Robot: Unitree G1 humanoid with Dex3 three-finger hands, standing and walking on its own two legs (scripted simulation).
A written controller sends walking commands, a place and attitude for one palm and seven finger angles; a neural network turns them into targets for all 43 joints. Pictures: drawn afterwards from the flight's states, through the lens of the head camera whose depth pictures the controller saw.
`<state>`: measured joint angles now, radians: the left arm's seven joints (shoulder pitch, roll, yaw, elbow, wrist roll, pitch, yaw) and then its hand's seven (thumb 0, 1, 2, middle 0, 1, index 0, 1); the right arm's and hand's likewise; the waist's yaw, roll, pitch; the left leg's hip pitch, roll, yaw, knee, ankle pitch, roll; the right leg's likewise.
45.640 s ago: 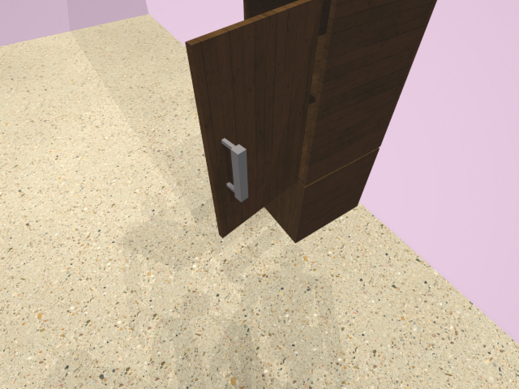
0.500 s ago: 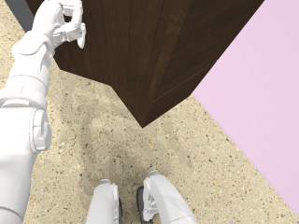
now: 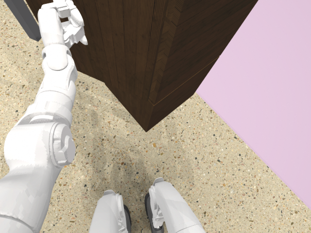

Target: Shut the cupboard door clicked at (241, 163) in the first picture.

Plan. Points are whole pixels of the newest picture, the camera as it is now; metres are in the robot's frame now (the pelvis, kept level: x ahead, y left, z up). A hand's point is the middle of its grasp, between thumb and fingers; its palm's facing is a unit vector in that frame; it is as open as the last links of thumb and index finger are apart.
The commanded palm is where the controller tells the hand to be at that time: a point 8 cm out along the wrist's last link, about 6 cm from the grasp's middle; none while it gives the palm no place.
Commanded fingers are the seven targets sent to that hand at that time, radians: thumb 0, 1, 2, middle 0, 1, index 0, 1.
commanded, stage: pull the fist back off the door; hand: left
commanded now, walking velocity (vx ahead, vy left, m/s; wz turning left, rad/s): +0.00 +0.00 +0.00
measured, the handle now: (25, 2) +0.66 +0.19 +0.08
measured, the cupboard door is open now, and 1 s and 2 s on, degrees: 26 26 26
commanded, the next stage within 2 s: draw the hand back to the body in 0.58 s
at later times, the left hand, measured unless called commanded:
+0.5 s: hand (87, 64) +0.49 +0.08 +0.07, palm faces +0.08 -1.00 -0.01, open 3.1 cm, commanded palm +0.47 +0.12 +0.08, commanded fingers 0.00 0.90 0.90 -1.30 -1.50 -1.30 -1.50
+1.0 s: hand (49, 76) +0.43 +0.13 +0.13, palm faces +0.09 -0.99 -0.05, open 3.1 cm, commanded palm +0.39 +0.17 +0.14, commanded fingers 0.00 0.90 0.90 -1.30 -1.50 -1.30 -1.50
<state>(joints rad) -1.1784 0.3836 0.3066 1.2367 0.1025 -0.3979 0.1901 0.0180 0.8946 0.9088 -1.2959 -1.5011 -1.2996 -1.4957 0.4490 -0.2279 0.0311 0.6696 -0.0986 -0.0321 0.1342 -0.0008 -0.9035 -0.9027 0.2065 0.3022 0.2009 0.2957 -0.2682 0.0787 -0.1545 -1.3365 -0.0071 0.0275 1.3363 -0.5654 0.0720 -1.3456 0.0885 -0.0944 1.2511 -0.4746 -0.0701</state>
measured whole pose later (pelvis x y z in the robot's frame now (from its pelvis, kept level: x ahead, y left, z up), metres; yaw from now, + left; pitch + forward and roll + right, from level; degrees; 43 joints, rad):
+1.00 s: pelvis +0.02 -0.01 +0.07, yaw +1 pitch +17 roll +0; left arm -0.46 0.19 0.15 0.74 -0.12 -0.42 0.03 0.01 0.90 0.90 -1.30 -1.50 -1.30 -1.50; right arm 0.38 -0.25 0.00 0.61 0.02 0.08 0.05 0.00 -0.91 -0.90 0.20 0.30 0.20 0.30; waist -0.08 0.04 -0.14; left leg -0.80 -0.03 0.05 0.98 -0.47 0.05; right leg -0.85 0.08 -0.03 0.96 -0.42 -0.08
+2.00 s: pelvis +0.04 +0.03 +0.14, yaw +4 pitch -3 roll -2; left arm 0.48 0.38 0.38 -0.41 -0.08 -0.06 0.10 0.01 0.89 0.90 -0.32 -0.42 -0.32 -0.42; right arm 0.22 -0.24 0.03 0.61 0.03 -0.06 -0.03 0.01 -0.90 -0.90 0.21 0.30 0.20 0.30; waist 0.06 0.08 -0.02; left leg -0.11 -0.10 0.01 0.44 -0.27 0.10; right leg -0.12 0.03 -0.03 0.41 -0.23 -0.01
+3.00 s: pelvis -0.01 +0.02 +0.12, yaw +2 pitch +1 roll -1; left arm 0.57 0.45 0.43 -0.49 -0.05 -0.18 0.13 0.01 0.89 0.90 -0.21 -0.30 -0.21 -0.30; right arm 0.20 -0.24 0.00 0.52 0.02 0.04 -0.08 0.01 -0.90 -0.90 0.21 0.30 0.20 0.30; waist -0.02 -0.01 -0.05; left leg -0.34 -0.06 0.04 0.59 -0.27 0.10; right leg -0.36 0.05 -0.02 0.54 -0.20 -0.03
